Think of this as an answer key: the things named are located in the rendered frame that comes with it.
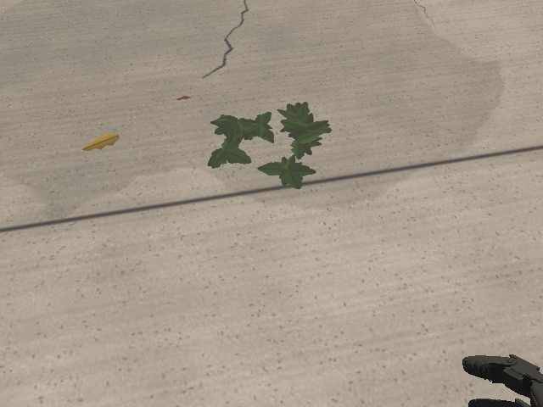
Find right robot hand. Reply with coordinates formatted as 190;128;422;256
462;354;543;407

